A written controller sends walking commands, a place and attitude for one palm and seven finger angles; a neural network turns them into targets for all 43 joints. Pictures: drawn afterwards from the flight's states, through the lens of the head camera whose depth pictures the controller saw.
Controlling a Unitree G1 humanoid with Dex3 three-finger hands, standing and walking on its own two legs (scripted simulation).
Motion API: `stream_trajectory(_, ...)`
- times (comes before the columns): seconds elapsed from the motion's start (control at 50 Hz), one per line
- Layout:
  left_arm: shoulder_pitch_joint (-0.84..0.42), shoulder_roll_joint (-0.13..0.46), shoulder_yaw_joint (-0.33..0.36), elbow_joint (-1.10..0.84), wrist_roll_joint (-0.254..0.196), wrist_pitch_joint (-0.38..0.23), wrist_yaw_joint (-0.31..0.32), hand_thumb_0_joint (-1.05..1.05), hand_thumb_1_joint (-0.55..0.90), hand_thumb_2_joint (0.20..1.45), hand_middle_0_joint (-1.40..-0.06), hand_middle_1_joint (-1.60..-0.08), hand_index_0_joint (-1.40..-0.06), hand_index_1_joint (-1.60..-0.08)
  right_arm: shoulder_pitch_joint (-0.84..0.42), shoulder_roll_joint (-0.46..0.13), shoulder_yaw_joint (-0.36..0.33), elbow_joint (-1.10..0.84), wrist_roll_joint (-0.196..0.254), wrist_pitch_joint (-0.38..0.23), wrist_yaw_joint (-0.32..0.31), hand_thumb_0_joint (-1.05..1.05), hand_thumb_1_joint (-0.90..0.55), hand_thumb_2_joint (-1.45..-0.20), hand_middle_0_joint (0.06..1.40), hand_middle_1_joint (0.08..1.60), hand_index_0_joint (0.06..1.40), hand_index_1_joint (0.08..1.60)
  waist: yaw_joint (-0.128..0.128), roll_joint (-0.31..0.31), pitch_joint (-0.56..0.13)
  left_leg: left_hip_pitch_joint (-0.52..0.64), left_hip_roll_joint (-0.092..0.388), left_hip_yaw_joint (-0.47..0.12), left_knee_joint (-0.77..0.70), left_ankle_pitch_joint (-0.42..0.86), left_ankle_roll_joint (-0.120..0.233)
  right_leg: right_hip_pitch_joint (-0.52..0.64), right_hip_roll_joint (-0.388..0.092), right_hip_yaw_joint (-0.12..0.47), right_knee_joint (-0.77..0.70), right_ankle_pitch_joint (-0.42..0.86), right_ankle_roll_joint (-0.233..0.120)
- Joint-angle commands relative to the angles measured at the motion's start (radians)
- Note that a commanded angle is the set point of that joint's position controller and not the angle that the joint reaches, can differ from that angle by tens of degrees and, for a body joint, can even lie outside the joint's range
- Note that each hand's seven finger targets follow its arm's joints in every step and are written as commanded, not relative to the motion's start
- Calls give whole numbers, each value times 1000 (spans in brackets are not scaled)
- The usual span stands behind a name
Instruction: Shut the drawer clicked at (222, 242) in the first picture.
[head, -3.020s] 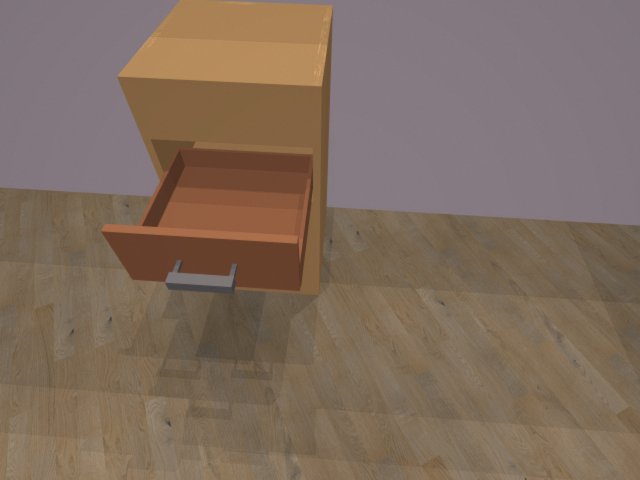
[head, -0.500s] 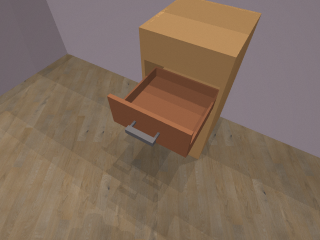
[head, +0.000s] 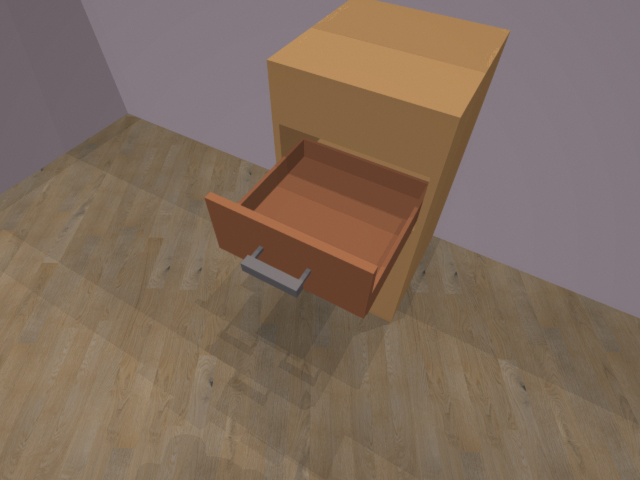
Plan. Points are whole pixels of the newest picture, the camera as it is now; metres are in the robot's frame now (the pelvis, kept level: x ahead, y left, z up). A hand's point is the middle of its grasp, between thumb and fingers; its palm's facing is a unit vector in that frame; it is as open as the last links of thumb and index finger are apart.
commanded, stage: turn to face it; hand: left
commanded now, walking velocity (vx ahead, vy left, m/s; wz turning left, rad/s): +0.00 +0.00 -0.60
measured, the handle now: (277, 268) +0.53 +0.12 -0.19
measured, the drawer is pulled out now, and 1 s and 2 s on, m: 0.30 0.30 0.30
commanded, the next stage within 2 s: take the last steps up to it in 0.76 s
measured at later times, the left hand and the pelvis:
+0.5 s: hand out of the picture +0.10 +0.22 -0.17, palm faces -0.17 -0.95 -0.25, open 7.4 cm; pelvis -0.03 +0.02 +0.00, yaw -14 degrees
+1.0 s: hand out of the picture +0.11 +0.12 -0.18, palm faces -0.35 -0.92 -0.17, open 7.4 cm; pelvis -0.03 -0.02 -0.01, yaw -23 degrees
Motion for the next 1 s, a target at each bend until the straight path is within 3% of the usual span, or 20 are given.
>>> stream_trajectory(0.0,68,150,52,-38,10,14,-4,0,900,900,-200,-300,-200,-300,82,-112,-38,-33,-2,8,-13,0,-900,-900,200,300,200,300,-6,-16,3,-30,47,31,83,223,44,-52,-170,164,-5,548,8)
stream_trajectory(0.14,41,205,94,-84,28,34,-11,0,900,900,-200,-300,-200,-300,-72,-128,-65,-136,6,13,-15,0,-900,-900,200,300,200,300,34,-120,22,-273,11,17,337,-266,15,-10,-310,395,-5,702,-174)
stream_trajectory(0.2,-67,210,98,-131,14,37,-20,0,900,900,-200,-300,-200,-300,28,-119,-63,-111,11,-7,-13,0,-900,-900,200,300,200,300,-38,-38,-38,-20,20,5,6,4,19,-149,-227,349,119,610,-84)
stream_trajectory(0.22,-83,172,95,-155,7,39,-27,0,900,900,-200,-300,-200,-300,68,-166,-70,-101,0,-15,-17,0,-900,-900,200,300,200,300,-54,108,-47,114,132,-110,-92,147,62,-306,-102,262,214,356,-9)
stream_trajectory(0.24,-96,132,86,-182,1,42,-35,0,900,900,-200,-300,-200,-300,103,-246,-81,-106,-15,-18,-24,0,-900,-900,200,300,200,300,-60,347,-41,118,358,-325,-168,310,169,-428,11,128,453,-189,58)
stream_trajectory(0.26,-116,149,88,-192,14,49,-34,0,900,900,-200,-300,-200,-300,110,-238,-77,-119,-16,-17,-23,0,-900,-900,200,300,200,300,-63,263,-42,22,420,-336,-154,327,237,-401,-9,203,677,-299,53)
stream_trajectory(0.34,-105,157,103,-192,26,65,-64,0,900,900,-200,-300,-200,-300,-104,-218,-54,-214,-20,-21,-14,0,-900,-900,200,300,200,300,24,151,33,-79,284,-103,-188,124,182,-465,-63,180,806,-131,91)
stream_trajectory(0.48,-166,133,73,-240,23,47,-69,0,900,900,-200,-300,-200,-300,-42,-278,-83,-217,-25,-7,8,0,-900,-900,200,300,200,300,-26,225,-97,79,257,46,-37,416,169,-346,-45,35,391,-137,102)
stream_trajectory(0.54,-96,168,82,-224,22,37,-69,0,900,900,-200,-300,-200,-300,-77,-302,-92,-235,-16,2,18,0,-900,-900,200,300,200,300,22,184,-123,-36,230,86,82,310,109,-140,-31,18,145,73,82)
stream_trajectory(0.56,-35,229,92,-209,26,28,-64,0,900,900,-200,-300,-200,-300,-93,-279,-89,-250,-6,4,23,0,-900,-900,200,300,200,300,54,57,-157,-113,168,119,197,165,64,-24,-83,90,16,211,64)
stream_trajectory(0.58,-1,342,114,-194,39,17,-49,0,900,900,-200,-300,-200,-300,-128,-194,-74,-289,2,7,28,0,-900,-900,200,300,200,300,83,-272,-138,-372,29,173,415,-269,4,98,-335,417,-73,482,-27)
stream_trajectory(0.6,25,375,116,-188,28,21,-38,0,900,900,-200,-300,-200,-300,-176,-210,-69,-312,-3,14,22,0,-900,-900,200,300,200,300,108,-289,-146,-429,0,48,610,-418,1,66,-439,513,-25,733,-140)
stream_trajectory(0.62,-2,351,106,-198,28,22,-31,0,900,900,-200,-300,-200,-300,-156,-200,-67,-299,1,18,20,0,-900,-900,200,300,200,300,80,-213,-132,-446,20,-22,705,-360,8,36,-422,446,-7,661,-175)
stream_trajectory(0.68,-164,270,94,-243,30,32,-18,0,900,900,-200,-300,-200,-300,-125,-208,-66,-259,-2,22,19,0,-900,-900,200,300,200,300,5,-259,-118,-401,23,-28,665,-237,0,-14,-283,323,15,591,-124)
stream_trajectory(0.8,-148,275,96,-238,29,30,-24,0,900,900,-200,-300,-200,-300,-88,-167,-54,-233,3,10,22,0,-900,-900,200,300,200,300,-2,-121,-101,-176,-47,24,266,-133,4,-95,-249,348,38,520,-105)
stream_trajectory(0.84,-173,250,90,-238,16,34,-27,0,900,900,-200,-300,-200,-300,-15,-171,-53,-209,2,-1,17,0,-900,-900,200,300,200,300,-43,-102,-92,-10,-47,17,54,36,16,-199,-211,334,77,395,-49)
stream_trajectory(0.86,-164,204,80,-240,12,33,-31,0,900,900,-200,-300,-200,-300,16,-206,-56,-201,-3,-11,18,0,-900,-900,200,300,200,300,-47,9,-113,69,34,-91,-57,61,47,-270,-144,285,132,211,2)
stream_trajectory(0.88,-137,147,69,-247,4,34,-37,0,900,900,-200,-300,-200,-300,32,-285,-67,-202,-19,-22,16,0,-900,-900,200,300,200,300,-41,249,-118,83,217,-318,-131,96,138,-350,-35,178,266,-36,57)
stream_trajectory(0.9,-154,151,63,-250,7,31,-40,0,900,900,-200,-300,-200,-300,28,-305,-66,-211,-25,-17,13,0,-900,-900,200,300,200,300,-49,295,-83,15,316,-425,-194,79,235,-373,-11,145,428,-257,70)
stream_trajectory(0.98,-171,136,53,-210,27,26,-55,0,900,900,-200,-300,-200,-300,-31,-226,-37,-214,-30,-22,17,0,-900,-900,200,300,200,300,-16,264,10,-85,181,-262,-227,-66,216,-359,-51,142,518,-183,49)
